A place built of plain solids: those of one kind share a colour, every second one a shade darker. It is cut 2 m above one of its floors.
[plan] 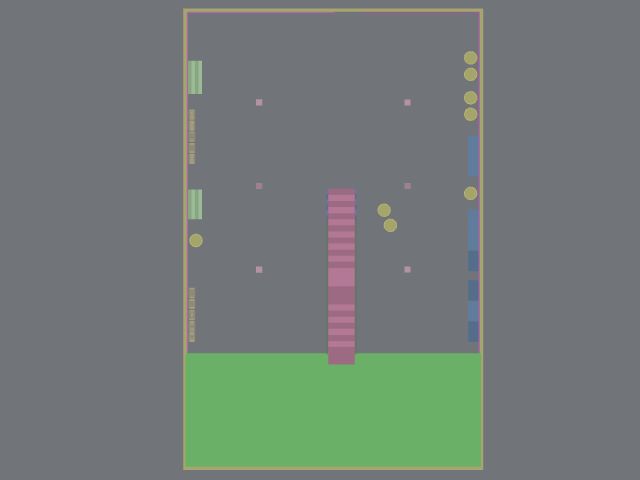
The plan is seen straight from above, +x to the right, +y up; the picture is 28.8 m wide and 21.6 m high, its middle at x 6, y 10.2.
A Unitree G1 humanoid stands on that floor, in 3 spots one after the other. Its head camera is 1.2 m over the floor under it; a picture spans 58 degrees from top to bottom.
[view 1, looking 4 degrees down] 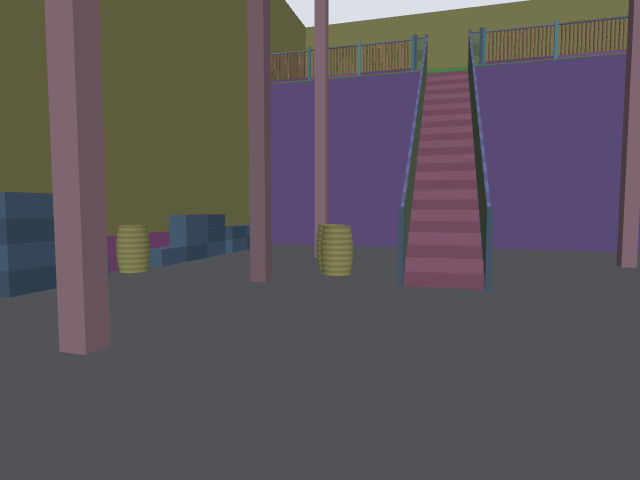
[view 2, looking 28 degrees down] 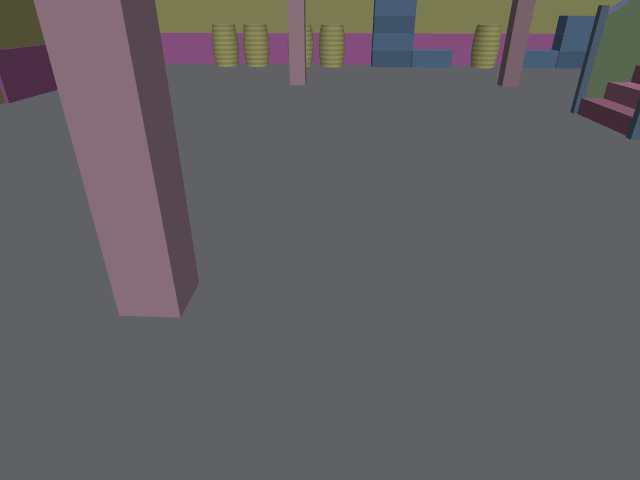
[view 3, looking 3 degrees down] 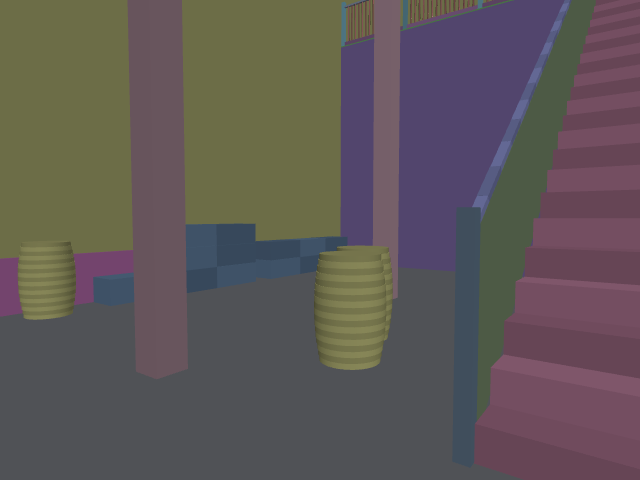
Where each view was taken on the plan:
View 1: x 6.97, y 19.37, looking -74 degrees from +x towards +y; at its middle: cask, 8.62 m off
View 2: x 1.63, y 15.56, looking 3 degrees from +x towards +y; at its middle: ground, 2.56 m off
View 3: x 6.97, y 14.61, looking -54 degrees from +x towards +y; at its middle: bales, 9.71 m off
